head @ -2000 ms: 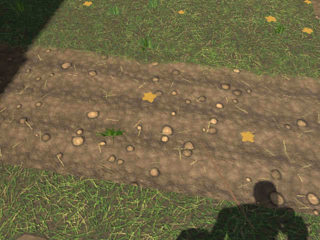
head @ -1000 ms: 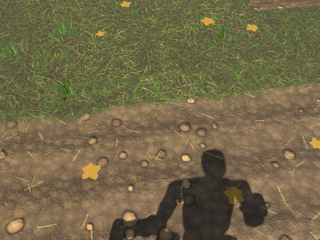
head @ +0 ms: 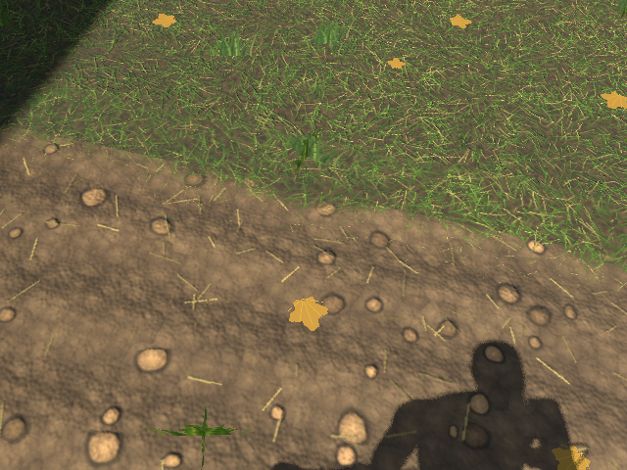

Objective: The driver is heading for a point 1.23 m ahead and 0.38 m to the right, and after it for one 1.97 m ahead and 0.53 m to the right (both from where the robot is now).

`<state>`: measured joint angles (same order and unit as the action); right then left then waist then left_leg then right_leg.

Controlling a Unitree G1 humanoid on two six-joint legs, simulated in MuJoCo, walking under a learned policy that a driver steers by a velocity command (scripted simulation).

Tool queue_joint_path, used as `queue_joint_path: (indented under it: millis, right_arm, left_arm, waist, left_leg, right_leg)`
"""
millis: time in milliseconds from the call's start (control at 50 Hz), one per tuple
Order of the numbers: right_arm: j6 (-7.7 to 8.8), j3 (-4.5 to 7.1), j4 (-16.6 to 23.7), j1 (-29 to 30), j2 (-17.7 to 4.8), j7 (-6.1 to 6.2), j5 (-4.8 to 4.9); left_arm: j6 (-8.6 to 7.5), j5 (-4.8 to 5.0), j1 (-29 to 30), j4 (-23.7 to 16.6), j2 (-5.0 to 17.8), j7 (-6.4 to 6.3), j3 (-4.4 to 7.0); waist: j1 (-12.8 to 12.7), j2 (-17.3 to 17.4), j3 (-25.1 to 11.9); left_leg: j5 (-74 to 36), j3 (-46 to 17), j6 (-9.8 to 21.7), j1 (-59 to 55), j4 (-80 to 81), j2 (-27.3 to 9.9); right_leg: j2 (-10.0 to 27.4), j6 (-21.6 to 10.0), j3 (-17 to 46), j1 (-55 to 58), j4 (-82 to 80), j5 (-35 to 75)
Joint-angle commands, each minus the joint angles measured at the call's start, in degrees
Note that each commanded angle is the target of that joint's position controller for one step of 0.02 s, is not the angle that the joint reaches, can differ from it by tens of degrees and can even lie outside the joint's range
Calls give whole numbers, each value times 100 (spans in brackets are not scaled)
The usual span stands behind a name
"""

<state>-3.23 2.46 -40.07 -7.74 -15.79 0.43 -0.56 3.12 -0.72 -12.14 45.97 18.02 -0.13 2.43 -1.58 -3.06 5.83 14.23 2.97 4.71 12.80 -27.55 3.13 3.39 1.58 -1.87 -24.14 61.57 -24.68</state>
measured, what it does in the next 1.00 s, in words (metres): walks ahead, turning right: right foot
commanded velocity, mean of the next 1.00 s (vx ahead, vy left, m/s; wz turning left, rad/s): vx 0.29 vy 0.00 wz -0.38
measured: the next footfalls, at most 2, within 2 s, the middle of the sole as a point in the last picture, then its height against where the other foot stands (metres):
right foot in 0.48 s outside the picture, level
left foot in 1.08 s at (353, 461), level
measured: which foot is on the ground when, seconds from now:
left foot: down 0.00-0.48, up 0.50-1.00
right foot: up 0.00-0.46, down 0.48-1.00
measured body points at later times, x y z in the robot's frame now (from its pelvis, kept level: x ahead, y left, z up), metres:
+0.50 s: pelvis +0.00 -0.02 -0.02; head +0.03 -0.06 +0.43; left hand +0.25 +0.18 -0.11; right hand +0.00 -0.32 -0.15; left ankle +0.01 +0.07 -0.73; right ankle -0.03 -0.10 -0.74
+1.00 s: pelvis +0.20 -0.10 -0.02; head +0.21 -0.10 +0.43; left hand +0.33 +0.15 -0.14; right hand +0.23 -0.41 -0.11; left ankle +0.38 -0.06 -0.70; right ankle -0.04 -0.10 -0.74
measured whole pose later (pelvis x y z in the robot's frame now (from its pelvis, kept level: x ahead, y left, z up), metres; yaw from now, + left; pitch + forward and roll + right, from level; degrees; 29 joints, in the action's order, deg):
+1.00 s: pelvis +0.20 -0.10 -0.02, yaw -26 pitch +3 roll +0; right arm 0.2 2.8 -41.4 -9.7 -18.0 -5.1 -1.8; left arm -5.4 -2.5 -23.7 47.5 17.0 -0.1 2.7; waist -2.3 -0.4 -2.1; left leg 7.2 1.8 4.2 39.9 -44.8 -1.8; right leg -1.8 -1.4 -0.9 12.9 5.1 -21.3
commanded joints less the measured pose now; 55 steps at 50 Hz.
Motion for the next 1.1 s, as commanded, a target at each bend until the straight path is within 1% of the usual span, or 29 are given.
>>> queue_joint_path:
  millis: [20,60,80,160,240,360,420,440,460,480,500,520,540,560,580,600,640,660,720,800,860,920,980,1000,1020,1040,1060,1080,1100]
  right_arm:
    - [181,-42,154,-36,-399,127,-94]
    - [177,55,23,-178,-761,173,-75]
    - [147,67,7,-205,-793,191,-60]
    - [121,40,13,-179,-638,239,-88]
    - [193,56,-44,-247,-584,253,-112]
    - [265,143,-105,-292,-754,105,-117]
    - [274,214,-94,-293,-904,-3,-41]
    - [258,241,-96,-279,-956,-34,11]
    - [231,272,-123,-279,-992,-54,61]
    - [223,254,-36,-379,-891,-91,81]
    - [179,111,497,-60,-418,-100,-34]
    - [89,144,385,120,-677,-92,-253]
    - [122,112,462,71,-620,-117,-232]
    - [192,191,416,236,-876,-139,-203]
    - [246,266,405,285,-1032,-161,-245]
    - [262,257,277,171,-1015,-193,-273]
    - [281,209,136,-25,-795,-263,-264]
    - [304,183,113,-29,-694,-281,-246]
    - [350,151,35,71,-633,-325,-194]
    - [396,160,147,540,-705,-392,-96]
    - [443,181,241,676,-705,-455,-54]
    - [472,174,323,645,-710,-526,-93]
    - [457,44,560,939,-534,-591,-135]
    - [447,4,586,827,-465,-577,-124]
    - [429,4,555,577,-491,-537,-108]
    - [424,63,446,54,-613,-491,-92]
    - [446,167,187,-1009,-815,-441,-77]
    - [485,329,-182,-2291,-1151,-375,-132]
    - [479,557,-287,-2566,-1912,-260,-164]
  left_arm:
    - [59,53,-429,29,367,85,62]
    - [84,37,-362,16,503,111,139]
    - [94,14,-356,13,548,118,173]
    - [137,-25,-142,-124,479,183,233]
    - [147,-43,5,-337,292,277,224]
    - [179,46,190,-744,125,359,210]
    - [196,69,235,-926,154,366,243]
    - [183,48,141,-955,160,354,259]
    - [126,-6,-177,-892,220,299,287]
    - [44,-103,-651,-786,841,176,455]
    - [18,-1,-805,-843,1778,111,670]
    - [-22,100,-1257,-707,1456,120,664]
    - [8,62,-973,-732,1343,100,622]
    - [71,35,-484,-810,1049,100,531]
    - [65,57,-166,-902,908,82,452]
    - [-4,15,-110,-923,816,98,400]
    - [-213,-3,-331,-829,789,126,371]
    - [-317,0,-482,-752,797,135,368]
    - [-547,17,-778,-553,680,134,299]
    - [-712,-42,-1021,-443,803,108,298]
    - [-822,-117,-1171,-332,822,20,287]
    - [-905,-146,-1039,-238,765,-31,261]
    - [-956,-205,-1062,-77,686,-23,210]
    - [-964,-220,-937,-47,720,-22,201]
    - [-958,-222,-885,-34,812,-27,207]
    - [-920,-242,-973,-5,951,-44,229]
    - [-845,-257,-912,-26,1112,-74,272]
    - [-829,-211,-725,-138,1119,-94,249]
    - [-923,-112,-846,-420,404,23,31]
  waist:
    - [116,807,-752]
    - [188,900,-543]
    - [213,899,-478]
    - [267,836,-254]
    - [286,778,-308]
    - [262,939,-684]
    - [243,1026,-818]
    - [131,945,-866]
    - [-123,661,-954]
    - [-334,-483,-1038]
    - [-221,-1477,-985]
    - [-460,-211,-1186]
    - [-348,-445,-1121]
    - [-189,-253,-479]
    - [-66,-455,-266]
    - [-4,-474,-261]
    - [41,-154,-448]
    - [25,-116,-477]
    - [-88,-401,-368]
    - [-304,-368,-72]
    - [-347,-214,250]
    - [-190,-114,363]
    - [-224,-51,455]
    - [-89,-73,378]
    - [48,-149,46]
    - [293,-309,-471]
    - [813,-386,-1074]
    - [1464,-19,-1703]
    - [1201,1424,-2030]
  left_leg:
    - [-3072,-479,484,-467,1127,-1506]
    - [-2630,-506,519,-692,1168,-1656]
    - [-2374,-516,565,-753,1200,-1740]
    - [-1289,-457,747,-776,1370,-1958]
    - [-1397,-237,817,-1020,1246,-2092]
    - [-2838,401,687,-1004,608,-2279]
    - [-2956,624,445,-988,164,-2400]
    - [-2857,784,259,-832,-163,-2392]
    - [-2581,1024,-65,-424,-799,-2239]
    - [-1188,1305,-484,623,-2296,-1683]
    - [2595,851,-941,2357,-3319,-476]
    - [2489,-203,-928,2575,-4008,-664]
    - [2009,-434,-849,2842,-3867,-663]
    - [1307,-454,-784,2981,-3501,-783]
    - [900,-385,-775,2924,-3280,-718]
    - [531,-380,-796,2758,-3208,-682]
    - [43,-333,-797,2710,-3018,-644]
    - [-112,-315,-800,2724,-2828,-652]
    - [-572,-170,-798,2831,-2213,-750]
    - [-866,-223,-672,3206,-1793,-782]
    - [-868,-725,-481,3711,-1855,-569]
    - [-873,-706,-228,3996,-1962,-643]
    - [-625,-71,91,3630,-1695,-703]
    - [-416,174,263,3116,-1471,-585]
    - [-163,500,438,2376,-1393,-300]
    - [132,762,559,1599,-1557,77]
    - [493,853,667,432,-1605,417]
    - [513,385,841,-1379,-1100,439]
    - [2469,-2274,1427,-2827,-221,-951]
  right_leg:
    - [-215,-24,389,454,-408,377]
    - [-332,-27,376,87,-376,322]
    - [-327,-10,338,-85,-292,283]
    - [-163,97,188,-531,-212,219]
    - [-38,104,42,-623,-652,172]
    - [-90,-171,-375,86,-1545,7]
    - [-177,-340,-545,466,-2150,-33]
    - [-221,-420,-547,779,-2604,207]
    - [-242,-541,-339,1402,-3393,932]
    - [473,-847,1083,2231,-4256,1980]
    - [1922,-1876,3539,2494,-4356,4367]
    - [1695,-2153,3005,2904,-4120,3487]
    - [1456,-2146,3055,2656,-4560,440]
    - [1110,-1830,2889,2167,-5082,-1541]
    - [866,-1650,2882,1936,-5318,-1842]
    - [647,-1593,2727,1861,-5363,-1567]
    - [511,-1534,2453,2049,-5342,-965]
    - [475,-1529,2383,2111,-5335,-755]
    - [516,-1449,2096,2265,-5552,-449]
    - [861,-1372,1887,2477,-5813,-482]
    - [1180,-1284,1532,2794,-5942,-301]
    - [1270,-1120,985,3128,-5983,228]
    - [1198,-1084,290,3100,-6017,1662]
    - [1120,-997,-59,2990,-5752,3081]
    - [1051,-897,-386,2963,-5189,5244]
    - [1072,-839,-588,3052,-4187,7383]
    - [1055,-793,-709,2769,-2675,8444]
    - [850,-653,-738,1680,-760,7707]
    - [-55,-359,-622,-435,1640,3481]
